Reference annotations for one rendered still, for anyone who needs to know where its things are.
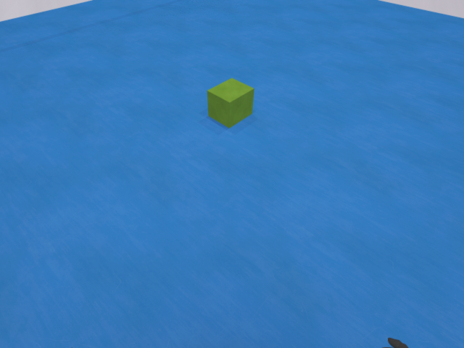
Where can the carton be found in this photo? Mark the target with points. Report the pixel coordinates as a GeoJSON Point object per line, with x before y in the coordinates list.
{"type": "Point", "coordinates": [230, 102]}

